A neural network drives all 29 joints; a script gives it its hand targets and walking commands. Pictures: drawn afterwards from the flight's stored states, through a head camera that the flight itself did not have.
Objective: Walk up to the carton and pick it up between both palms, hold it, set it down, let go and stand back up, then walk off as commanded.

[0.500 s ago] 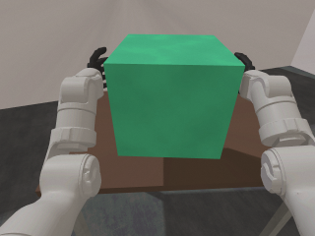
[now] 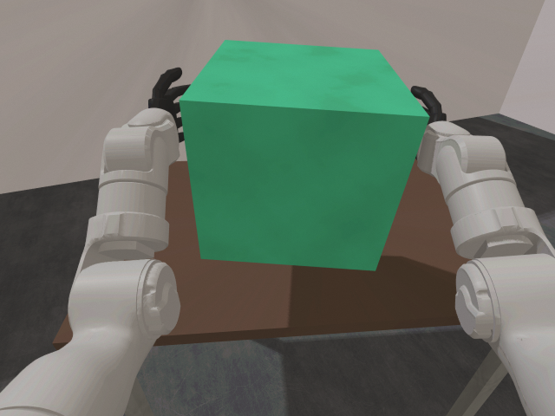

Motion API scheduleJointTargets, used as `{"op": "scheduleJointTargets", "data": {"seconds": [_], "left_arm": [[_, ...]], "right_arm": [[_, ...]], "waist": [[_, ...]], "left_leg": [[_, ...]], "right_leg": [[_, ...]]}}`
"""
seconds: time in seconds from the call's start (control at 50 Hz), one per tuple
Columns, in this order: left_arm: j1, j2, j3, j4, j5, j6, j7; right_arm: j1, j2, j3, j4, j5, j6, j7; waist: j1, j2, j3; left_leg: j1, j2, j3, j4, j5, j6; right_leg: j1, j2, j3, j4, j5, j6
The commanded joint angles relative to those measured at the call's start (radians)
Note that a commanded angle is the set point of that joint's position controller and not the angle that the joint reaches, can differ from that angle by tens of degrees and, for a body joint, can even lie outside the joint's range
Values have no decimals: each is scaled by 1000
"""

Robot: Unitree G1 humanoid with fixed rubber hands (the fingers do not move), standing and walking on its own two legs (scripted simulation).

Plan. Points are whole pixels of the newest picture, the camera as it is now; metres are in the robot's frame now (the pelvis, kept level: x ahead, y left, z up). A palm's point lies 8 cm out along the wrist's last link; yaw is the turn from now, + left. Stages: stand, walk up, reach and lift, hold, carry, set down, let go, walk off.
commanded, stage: set down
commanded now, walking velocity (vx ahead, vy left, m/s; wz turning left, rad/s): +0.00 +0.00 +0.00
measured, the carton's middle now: (295, 147) +0.47 +0.00 +0.25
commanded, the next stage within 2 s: none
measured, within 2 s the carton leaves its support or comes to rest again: neither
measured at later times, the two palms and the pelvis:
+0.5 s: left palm (167, 133) +0.45 +0.19 +0.28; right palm (398, 149) +0.44 -0.16 +0.26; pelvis +0.03 +0.01 +0.00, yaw +0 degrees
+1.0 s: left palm (178, 148) +0.47 +0.19 +0.24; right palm (397, 164) +0.45 -0.17 +0.23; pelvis +0.03 +0.01 +0.00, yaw +0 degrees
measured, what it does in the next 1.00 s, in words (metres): stands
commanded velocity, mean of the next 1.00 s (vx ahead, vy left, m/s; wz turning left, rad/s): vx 0.00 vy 0.00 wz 0.00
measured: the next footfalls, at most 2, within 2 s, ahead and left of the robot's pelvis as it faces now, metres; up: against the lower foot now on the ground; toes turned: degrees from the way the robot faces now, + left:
none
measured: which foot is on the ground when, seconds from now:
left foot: down 0.00-1.00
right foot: down 0.00-1.00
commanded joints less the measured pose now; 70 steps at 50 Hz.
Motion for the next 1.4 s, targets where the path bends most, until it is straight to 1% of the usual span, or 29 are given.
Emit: {"op": "scheduleJointTargets", "data": {"seconds": [0.0,0.04,0.06,0.1,0.12,0.14,0.18,0.2,0.34,0.36,0.4,0.42,0.44,0.46,0.62,0.7,0.76,0.8,0.82,0.9,0.92,0.94,1.02,1.08,1.12,1.18,1.2,1.26,1.38], "left_arm": [[-830,-554,-174,-26,-65,-127,-203],[-815,-536,-148,19,-32,-163,-218],[-797,-525,-146,24,-26,-177,-222],[-764,-519,-154,35,-20,-192,-227],[-759,-524,-176,21,-24,-199,-228],[-758,-529,-182,17,-30,-210,-230],[-742,-535,-197,-1,-34,-225,-229],[-730,-538,-214,-9,-33,-229,-228],[-635,-558,-272,-104,-31,-238,-229],[-626,-564,-282,-115,-35,-237,-230],[-634,-566,-288,-159,-33,-238,-228],[-625,-565,-296,-156,-34,-237,-228],[-625,-559,-290,-165,-31,-233,-230],[-626,-577,-311,-177,-36,-234,-229],[-686,-564,-288,-103,-21,-260,-235],[-691,-553,-261,-13,-4,-285,-247],[-685,-524,-216,39,19,-306,-261],[-699,-522,-214,54,19,-325,-263],[-715,-516,-213,39,16,-342,-262],[-753,-520,-250,19,-5,-385,-252],[-757,-539,-266,10,-13,-394,-248],[-742,-524,-260,19,-9,-398,-246],[-700,-535,-263,35,-13,-411,-243],[-682,-525,-244,71,1,-415,-246],[-672,-516,-241,71,0,-420,-255],[-680,-509,-233,90,6,-434,-257],[-675,-515,-236,88,3,-440,-254],[-694,-506,-243,98,-2,-454,-259],[-720,-493,-234,146,3,-489,-264]], "right_arm": [[-1075,701,50,-260,61,-150,173],[-1064,691,25,-236,12,-200,168],[-1052,695,27,-233,1,-216,164],[-1012,686,31,-216,-17,-239,153],[-998,680,35,-222,-20,-250,145],[-1000,694,45,-234,-20,-262,139],[-978,702,62,-251,-18,-280,128],[-966,697,68,-255,-19,-284,122],[-864,713,174,-350,40,-300,82],[-870,707,186,-377,51,-305,80],[-853,713,208,-389,67,-306,76],[-834,706,204,-381,70,-303,74],[-840,708,216,-399,71,-306,72],[-840,700,210,-414,75,-310,73],[-847,684,129,-333,17,-332,84],[-824,681,63,-257,-39,-345,92],[-784,680,28,-193,-81,-350,97],[-797,684,21,-195,-101,-364,101],[-793,698,25,-199,-107,-372,105],[-810,725,45,-225,-115,-405,109],[-820,727,49,-244,-113,-418,110],[-813,727,54,-245,-119,-421,108],[-813,727,59,-283,-129,-443,104],[-784,718,48,-258,-132,-444,103],[-764,725,48,-265,-138,-446,98],[-759,720,36,-260,-154,-451,100],[-773,725,45,-270,-149,-459,100],[-764,728,35,-275,-161,-466,98],[-738,734,-10,-221,-205,-480,105]], "waist": [[-18,12,-261],[-21,11,-247],[-18,-1,-255],[-31,-10,-261],[-50,1,-266],[-46,-11,-283],[-51,-14,-324],[-63,-9,-339],[-65,2,-401],[-71,10,-407],[-66,19,-409],[-76,26,-376],[-69,23,-384],[-80,42,-382],[-93,70,-321],[-105,58,-258],[-100,40,-202],[-100,35,-207],[-89,36,-235],[-82,42,-324],[-83,57,-335],[-78,49,-351],[-82,39,-362],[-85,36,-319],[-87,24,-321],[-92,29,-325],[-82,34,-349],[-91,37,-354],[-103,49,-328]], "left_leg": [[212,-90,22,-182,-132,27],[228,-94,37,-184,-134,26],[247,-95,43,-181,-99,28],[278,-99,51,-173,-49,30],[299,-101,54,-166,-15,24],[315,-99,52,-161,6,24],[355,-101,56,-151,54,22],[379,-101,58,-142,85,18],[491,-114,57,-72,357,-15],[495,-115,52,-62,376,-20],[506,-119,51,-50,416,-28],[504,-118,53,-50,411,-32],[510,-121,56,-46,414,-29],[515,-118,52,-41,415,-38],[496,-113,62,-67,275,-33],[458,-107,68,-99,170,-23],[423,-109,80,-127,111,-7],[412,-109,82,-136,92,-4],[418,-110,85,-134,108,-5],[445,-110,86,-122,152,-12],[447,-109,86,-114,174,-17],[448,-111,88,-112,189,-17],[448,-112,89,-100,232,-20],[442,-112,89,-102,234,-22],[432,-115,94,-101,244,-20],[430,-114,94,-100,237,-22],[439,-111,95,-97,251,-26],[439,-111,96,-92,262,-26],[418,-112,100,-106,224,-28]], "right_leg": [[296,89,-13,-149,-180,-38],[314,84,-19,-153,-181,-33],[333,86,-24,-153,-154,-29],[359,88,-34,-152,-105,-20],[369,89,-36,-151,-61,-18],[378,90,-39,-149,-46,-15],[398,91,-44,-145,2,-10],[405,93,-48,-140,39,-8],[494,101,-53,-107,344,7],[497,101,-53,-104,366,9],[512,102,-54,-95,404,11],[499,103,-54,-95,402,11],[499,100,-54,-96,404,14],[488,102,-59,-94,386,10],[425,93,-59,-123,217,-1],[404,86,-58,-138,125,-6],[413,77,-53,-144,96,-1],[417,75,-55,-141,86,0],[425,73,-52,-137,103,2],[437,73,-55,-121,163,5],[439,75,-59,-115,180,1],[454,72,-58,-111,216,5],[477,72,-60,-101,286,8],[466,74,-63,-103,284,9],[494,68,-58,-96,336,14],[486,66,-61,-89,337,16],[492,66,-61,-87,346,14],[486,62,-57,-84,375,16],[476,55,-62,-85,350,17]]}}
